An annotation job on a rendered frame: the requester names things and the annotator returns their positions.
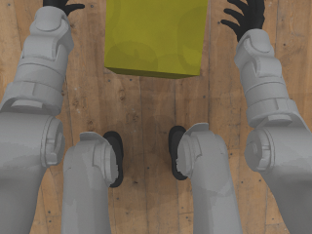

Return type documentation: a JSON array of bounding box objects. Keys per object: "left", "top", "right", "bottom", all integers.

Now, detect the robot left upper arm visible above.
[{"left": 0, "top": 112, "right": 65, "bottom": 234}]

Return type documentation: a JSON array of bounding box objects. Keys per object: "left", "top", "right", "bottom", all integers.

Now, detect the robot foot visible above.
[
  {"left": 103, "top": 131, "right": 124, "bottom": 188},
  {"left": 168, "top": 126, "right": 188, "bottom": 180}
]

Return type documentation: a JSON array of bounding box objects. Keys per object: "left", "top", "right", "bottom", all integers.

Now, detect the carton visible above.
[{"left": 104, "top": 0, "right": 209, "bottom": 79}]

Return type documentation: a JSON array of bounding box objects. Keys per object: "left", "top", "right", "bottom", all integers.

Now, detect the left robot forearm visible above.
[{"left": 0, "top": 6, "right": 74, "bottom": 117}]

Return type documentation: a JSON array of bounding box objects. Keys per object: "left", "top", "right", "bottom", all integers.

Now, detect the robot left hand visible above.
[{"left": 43, "top": 0, "right": 85, "bottom": 17}]

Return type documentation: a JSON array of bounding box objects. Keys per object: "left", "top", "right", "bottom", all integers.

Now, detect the right robot forearm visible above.
[{"left": 234, "top": 28, "right": 312, "bottom": 135}]

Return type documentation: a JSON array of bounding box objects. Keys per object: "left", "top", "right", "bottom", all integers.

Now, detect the robot left foot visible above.
[{"left": 103, "top": 131, "right": 124, "bottom": 188}]

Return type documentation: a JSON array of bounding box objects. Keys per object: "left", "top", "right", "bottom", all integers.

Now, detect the robot right foot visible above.
[{"left": 168, "top": 126, "right": 188, "bottom": 180}]

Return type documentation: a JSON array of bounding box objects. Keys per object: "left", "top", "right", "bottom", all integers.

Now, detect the robot right upper arm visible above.
[{"left": 244, "top": 126, "right": 312, "bottom": 234}]

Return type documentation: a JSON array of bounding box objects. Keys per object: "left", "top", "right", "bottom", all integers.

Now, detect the robot right hand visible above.
[{"left": 220, "top": 0, "right": 265, "bottom": 43}]

